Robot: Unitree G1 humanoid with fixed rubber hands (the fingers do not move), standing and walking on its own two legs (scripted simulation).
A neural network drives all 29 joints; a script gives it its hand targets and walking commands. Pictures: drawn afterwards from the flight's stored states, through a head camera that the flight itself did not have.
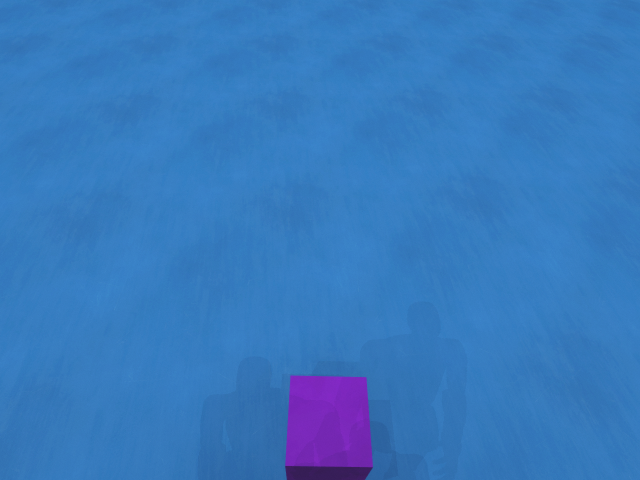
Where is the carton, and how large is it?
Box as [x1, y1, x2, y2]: [285, 375, 372, 479]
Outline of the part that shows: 290,375 285,461 287,479 364,479 372,467 366,378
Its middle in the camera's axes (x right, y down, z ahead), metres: +0.01 +0.51 +1.05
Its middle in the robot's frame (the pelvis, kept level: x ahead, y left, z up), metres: +0.37 -0.04 -0.65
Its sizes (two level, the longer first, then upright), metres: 0.210 0.200 0.250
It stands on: the floor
